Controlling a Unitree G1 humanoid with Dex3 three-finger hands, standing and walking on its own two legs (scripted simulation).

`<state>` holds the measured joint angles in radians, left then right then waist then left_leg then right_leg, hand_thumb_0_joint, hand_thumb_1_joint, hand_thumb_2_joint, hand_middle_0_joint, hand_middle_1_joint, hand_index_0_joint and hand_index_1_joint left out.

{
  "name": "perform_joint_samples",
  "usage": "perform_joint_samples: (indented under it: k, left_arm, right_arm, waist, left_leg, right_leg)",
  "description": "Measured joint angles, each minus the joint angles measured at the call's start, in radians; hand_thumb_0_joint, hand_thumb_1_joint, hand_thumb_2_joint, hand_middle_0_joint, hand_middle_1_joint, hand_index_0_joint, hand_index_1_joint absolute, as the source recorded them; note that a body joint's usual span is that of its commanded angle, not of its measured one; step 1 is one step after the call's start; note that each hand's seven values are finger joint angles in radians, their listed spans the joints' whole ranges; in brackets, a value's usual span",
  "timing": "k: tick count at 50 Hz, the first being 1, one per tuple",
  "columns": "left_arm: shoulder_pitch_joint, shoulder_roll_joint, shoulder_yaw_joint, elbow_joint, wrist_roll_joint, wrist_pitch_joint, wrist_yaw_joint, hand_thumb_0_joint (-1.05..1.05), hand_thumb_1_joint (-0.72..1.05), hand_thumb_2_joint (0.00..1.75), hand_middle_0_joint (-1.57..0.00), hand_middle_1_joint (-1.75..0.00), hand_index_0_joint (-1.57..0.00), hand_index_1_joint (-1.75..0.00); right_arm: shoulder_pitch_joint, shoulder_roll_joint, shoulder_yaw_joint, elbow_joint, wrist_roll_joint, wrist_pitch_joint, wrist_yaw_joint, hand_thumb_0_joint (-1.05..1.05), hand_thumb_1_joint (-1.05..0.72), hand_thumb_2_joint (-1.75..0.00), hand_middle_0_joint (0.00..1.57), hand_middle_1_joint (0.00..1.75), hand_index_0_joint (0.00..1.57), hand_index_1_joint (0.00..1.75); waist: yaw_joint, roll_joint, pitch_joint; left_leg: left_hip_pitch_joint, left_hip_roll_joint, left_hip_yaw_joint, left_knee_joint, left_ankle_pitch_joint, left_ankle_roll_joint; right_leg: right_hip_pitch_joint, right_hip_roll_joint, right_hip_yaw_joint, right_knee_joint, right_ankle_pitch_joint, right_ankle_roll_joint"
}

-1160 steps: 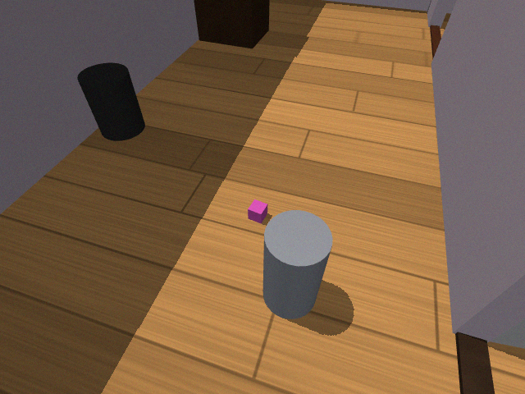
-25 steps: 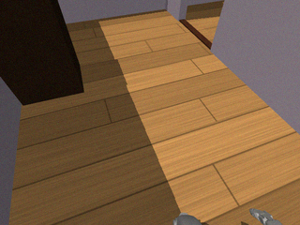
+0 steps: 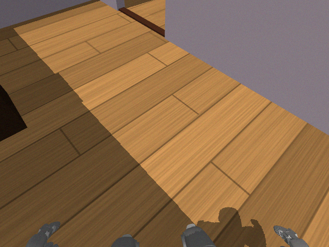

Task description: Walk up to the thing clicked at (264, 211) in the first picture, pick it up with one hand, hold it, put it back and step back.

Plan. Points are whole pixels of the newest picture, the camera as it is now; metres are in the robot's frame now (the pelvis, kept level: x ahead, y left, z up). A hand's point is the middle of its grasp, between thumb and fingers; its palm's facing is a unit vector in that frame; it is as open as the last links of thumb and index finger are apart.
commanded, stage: walk up
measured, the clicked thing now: out of the picture +0.03 -0.78 -0.69
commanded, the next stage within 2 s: none
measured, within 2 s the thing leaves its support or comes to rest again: neither
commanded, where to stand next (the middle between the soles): +0.06 -0.07 m, yaw -34 degrees
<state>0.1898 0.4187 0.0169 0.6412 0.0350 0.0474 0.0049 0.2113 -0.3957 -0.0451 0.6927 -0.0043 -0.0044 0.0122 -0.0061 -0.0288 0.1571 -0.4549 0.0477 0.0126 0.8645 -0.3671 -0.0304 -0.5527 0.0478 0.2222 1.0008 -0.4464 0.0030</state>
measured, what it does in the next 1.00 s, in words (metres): steps on the spot, turning right: right foot, then left foot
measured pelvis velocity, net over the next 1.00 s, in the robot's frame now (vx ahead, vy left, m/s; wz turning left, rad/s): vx -0.04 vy -0.06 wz -0.27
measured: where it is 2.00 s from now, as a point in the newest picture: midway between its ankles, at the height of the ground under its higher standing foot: outside the picture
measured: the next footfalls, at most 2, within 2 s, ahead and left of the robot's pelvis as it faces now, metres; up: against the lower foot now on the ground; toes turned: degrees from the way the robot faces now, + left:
right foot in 0.34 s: -0.03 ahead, -0.16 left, +0.00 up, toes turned -18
left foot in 0.62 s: +0.12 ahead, +0.05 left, +0.00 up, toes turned -21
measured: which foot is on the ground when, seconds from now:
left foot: down 0.00-0.34, up 0.36-0.60, down 0.62-0.94, up 0.96-1.00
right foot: up 0.00-0.32, down 0.34-0.64, up 0.66-0.92, down 0.94-1.00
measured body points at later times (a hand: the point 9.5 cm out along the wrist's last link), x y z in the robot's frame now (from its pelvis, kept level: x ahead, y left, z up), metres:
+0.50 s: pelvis -0.03 -0.02 +0.02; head -0.01 -0.04 +0.47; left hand +0.16 +0.26 -0.08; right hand -0.11 -0.38 -0.08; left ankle +0.06 +0.10 -0.66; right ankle -0.07 -0.15 -0.69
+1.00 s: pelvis -0.04 -0.06 +0.03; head +0.00 -0.09 +0.48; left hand +0.23 +0.16 -0.05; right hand -0.11 -0.37 -0.10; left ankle +0.07 +0.06 -0.67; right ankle -0.05 -0.15 -0.69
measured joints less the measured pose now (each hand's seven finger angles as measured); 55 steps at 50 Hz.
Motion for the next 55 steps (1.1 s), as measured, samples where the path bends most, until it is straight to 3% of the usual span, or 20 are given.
perform_joint_samples:
  k: [2, 4, 6, 10, 14, 16, 18, 21, 24, 28, 32, 34, 37, 40, 43, 46, 48, 51, 55]
  left_arm:
    - [-0.018, 0.012, 0.012, 0.013, 0.006, 0.016, -0.005, 0.01, 0.90, 0.89, -0.21, -0.30, -0.20, -0.30]
    - [-0.026, 0.033, 0.032, 0.023, 0.001, 0.022, -0.022, 0.01, 0.90, 0.89, -0.21, -0.30, -0.20, -0.30]
    - [-0.024, 0.044, 0.051, 0.030, -0.006, 0.027, -0.045, 0.01, 0.90, 0.89, -0.21, -0.30, -0.20, -0.30]
    - [0.006, 0.047, 0.072, 0.046, -0.007, 0.036, -0.081, 0.01, 0.90, 0.89, -0.20, -0.30, -0.20, -0.30]
    - [0.025, 0.048, 0.078, 0.077, -0.007, 0.033, -0.090, 0.01, 0.90, 0.89, -0.20, -0.30, -0.20, -0.30]
    - [0.034, 0.048, 0.081, 0.095, -0.010, 0.018, -0.089, 0.01, 0.90, 0.89, -0.20, -0.30, -0.20, -0.30]
    - [0.040, 0.037, 0.087, 0.111, -0.004, -0.006, -0.084, 0.01, 0.90, 0.89, -0.20, -0.30, -0.20, -0.30]
    - [0.071, 0.022, 0.075, 0.111, 0.003, -0.019, -0.075, 0.01, 0.90, 0.89, -0.20, -0.30, -0.20, -0.30]
    - [0.102, 0.004, 0.056, 0.124, -0.002, -0.027, -0.059, 0.01, 0.90, 0.89, -0.21, -0.30, -0.20, -0.30]
    - [0.132, 0.000, 0.042, 0.147, -0.008, -0.042, -0.042, 0.01, 0.90, 0.89, -0.21, -0.30, -0.20, -0.30]
    - [0.125, 0.010, 0.030, 0.176, -0.022, -0.038, -0.025, 0.01, 0.90, 0.89, -0.21, -0.30, -0.20, -0.30]
    - [0.106, 0.003, 0.025, 0.198, -0.031, -0.032, -0.010, 0.01, 0.90, 0.89, -0.21, -0.30, -0.20, -0.30]
    - [0.084, 0.003, 0.016, 0.221, -0.033, -0.045, -0.005, 0.01, 0.90, 0.89, -0.21, -0.30, -0.20, -0.30]
    - [0.063, 0.001, 0.018, 0.230, -0.035, -0.063, -0.011, 0.01, 0.90, 0.89, -0.21, -0.30, -0.20, -0.30]
    - [-0.024, -0.003, 0.031, 0.204, -0.021, -0.040, -0.021, 0.01, 0.90, 0.89, -0.21, -0.30, -0.20, -0.30]
    - [-0.114, -0.014, 0.039, 0.139, -0.026, -0.047, -0.016, 0.01, 0.90, 0.89, -0.21, -0.30, -0.20, -0.30]
    - [-0.145, -0.029, 0.040, 0.107, -0.018, -0.059, -0.013, 0.01, 0.90, 0.89, -0.21, -0.30, -0.20, -0.30]
    - [-0.150, -0.047, 0.029, 0.090, -0.005, -0.054, -0.016, 0.01, 0.90, 0.89, -0.21, -0.30, -0.20, -0.30]
    - [-0.126, -0.076, 0.016, 0.106, 0.003, -0.057, -0.015, 0.01, 0.90, 0.89, -0.21, -0.30, -0.20, -0.30]
  right_arm:
    - [-0.002, 0.012, 0.011, 0.014, -0.002, 0.002, -0.009, 0.01, -0.90, -0.89, 0.21, 0.30, 0.21, 0.30]
    - [0.005, 0.023, 0.014, 0.025, -0.005, -0.002, -0.024, 0.01, -0.90, -0.89, 0.21, 0.30, 0.21, 0.30]
    - [0.020, 0.018, 0.012, 0.034, -0.009, -0.010, -0.032, 0.01, -0.90, -0.89, 0.21, 0.30, 0.21, 0.30]
    - [0.065, -0.033, -0.002, 0.037, -0.019, -0.030, -0.037, 0.01, -0.90, -0.89, 0.21, 0.30, 0.21, 0.30]
    - [0.099, -0.102, -0.022, 0.031, -0.022, -0.039, -0.038, 0.01, -0.90, -0.89, 0.21, 0.30, 0.21, 0.30]
    - [0.107, -0.132, -0.031, 0.033, -0.023, -0.032, -0.033, 0.01, -0.90, -0.89, 0.21, 0.30, 0.21, 0.30]
    - [0.113, -0.160, -0.043, 0.044, -0.022, -0.019, -0.032, 0.01, -0.90, -0.89, 0.21, 0.30, 0.21, 0.30]
    - [0.102, -0.149, -0.044, 0.105, -0.004, 0.014, -0.044, 0.01, -0.90, -0.89, 0.20, 0.30, 0.21, 0.30]
    - [0.101, -0.130, -0.025, 0.141, -0.003, 0.002, -0.032, 0.01, -0.90, -0.89, 0.20, 0.30, 0.20, 0.30]
    - [0.108, -0.091, 0.001, 0.156, -0.014, -0.017, -0.011, 0.01, -0.90, -0.89, 0.20, 0.30, 0.20, 0.30]
    - [0.102, -0.042, 0.012, 0.158, -0.023, -0.036, -0.005, 0.01, -0.90, -0.89, 0.20, 0.30, 0.21, 0.30]
    - [0.093, -0.018, 0.021, 0.156, -0.026, -0.042, 0.000, 0.01, -0.90, -0.89, 0.20, 0.30, 0.21, 0.30]
    - [0.072, 0.014, 0.034, 0.158, -0.026, -0.039, 0.008, 0.01, -0.90, -0.89, 0.21, 0.30, 0.21, 0.30]
    - [0.059, 0.021, 0.040, 0.160, -0.028, -0.033, 0.011, 0.01, -0.90, -0.89, 0.21, 0.30, 0.21, 0.30]
    - [0.087, 0.025, 0.029, 0.139, -0.029, -0.010, 0.009, 0.01, -0.90, -0.89, 0.21, 0.30, 0.21, 0.30]
    - [0.114, 0.022, 0.030, 0.140, -0.020, 0.016, 0.010, 0.01, -0.90, -0.89, 0.21, 0.30, 0.21, 0.30]
    - [0.115, 0.012, 0.026, 0.149, -0.013, 0.034, 0.007, 0.01, -0.90, -0.89, 0.21, 0.30, 0.21, 0.30]
    - [0.103, 0.008, 0.014, 0.168, -0.016, 0.058, -0.010, 0.01, -0.90, -0.89, 0.21, 0.30, 0.21, 0.30]
    - [0.087, -0.027, -0.010, 0.156, -0.014, 0.052, 0.006, 0.01, -0.90, -0.89, 0.21, 0.30, 0.21, 0.30]
  waist:
    - [0.002, -0.007, 0.012]
    - [0.000, -0.023, 0.018]
    - [0.000, -0.029, 0.016]
    - [0.001, -0.019, -0.004]
    - [-0.013, 0.005, -0.020]
    - [-0.026, 0.021, -0.033]
    - [-0.038, 0.063, -0.031]
    - [-0.023, 0.069, -0.050]
    - [-0.005, 0.078, -0.072]
    - [0.008, 0.072, -0.090]
    - [-0.003, 0.037, -0.082]
    - [-0.009, 0.025, -0.075]
    - [-0.020, 0.021, -0.058]
    - [-0.027, 0.028, -0.050]
    - [-0.066, 0.046, -0.027]
    - [-0.052, 0.044, -0.010]
    - [-0.040, 0.049, -0.008]
    - [-0.037, 0.019, -0.027]
    - [-0.028, 0.019, -0.037]
  left_leg:
    - [0.007, 0.035, 0.023, 0.008, -0.007, 0.004]
    - [0.018, 0.060, 0.047, -0.023, 0.010, 0.004]
    - [0.025, 0.083, 0.068, -0.063, 0.032, 0.004]
    - [0.035, 0.131, 0.125, -0.114, 0.058, 0.008]
    - [0.028, 0.188, 0.174, -0.099, 0.054, 0.001]
    - [0.014, 0.218, 0.185, -0.069, 0.042, -0.005]
    - [-0.013, 0.253, 0.151, 0.007, -0.002, 0.021]
    - [-0.056, 0.158, 0.047, 0.156, -0.137, 0.029]
    - [-0.073, 0.092, 0.024, 0.182, -0.106, 0.039]
    - [-0.049, 0.036, 0.032, 0.090, -0.073, 0.049]
    - [0.020, -0.017, 0.047, -0.060, 0.029, 0.056]
    - [0.024, -0.011, 0.067, -0.053, 0.020, 0.052]
    - [0.058, 0.017, 0.083, -0.089, 0.027, 0.050]
    - [0.079, 0.041, 0.091, -0.128, 0.044, 0.040]
    - [0.058, 0.019, 0.010, -0.160, 0.086, 0.022]
    - [0.039, -0.010, -0.053, -0.202, 0.136, 0.003]
    - [0.024, -0.020, -0.086, -0.178, 0.120, 0.002]
    - [-0.031, -0.056, -0.059, 0.011, -0.041, 0.020]
    - [-0.060, -0.044, -0.034, 0.137, 0.021, 0.026]
  right_leg:
    - [-0.050, 0.030, -0.043, 0.178, -0.056, 0.007]
    - [-0.079, 0.021, -0.087, 0.292, -0.026, 0.008]
    - [-0.072, -0.002, -0.115, 0.297, 0.004, 0.009]
    - [-0.002, -0.051, -0.141, 0.159, -0.045, 0.019]
    - [0.079, -0.086, -0.187, -0.005, -0.098, 0.008]
    - [0.145, -0.087, -0.218, -0.147, -0.061, -0.003]
    - [0.183, -0.052, -0.240, -0.212, 0.029, 0.005]
    - [0.177, -0.033, -0.212, -0.181, 0.018, -0.013]
    - [0.198, -0.016, -0.181, -0.214, 0.033, -0.024]
    - [0.209, -0.001, -0.143, -0.220, 0.035, -0.012]
    - [0.189, -0.010, -0.106, -0.152, -0.004, 0.004]
    - [0.160, 0.010, -0.082, -0.083, -0.050, -0.010]
    - [0.125, 0.019, -0.119, 0.006, -0.084, -0.014]
    - [0.132, -0.011, -0.178, -0.063, -0.060, -0.018]
    - [0.186, 0.000, -0.183, -0.189, -0.088, -0.012]
    - [0.210, 0.017, -0.192, -0.267, -0.009, -0.020]
    - [0.231, 0.016, -0.219, -0.325, 0.123, -0.047]
    - [0.249, -0.031, -0.263, -0.324, 0.107, -0.068]
    - [0.315, -0.068, -0.317, -0.417, 0.142, -0.068]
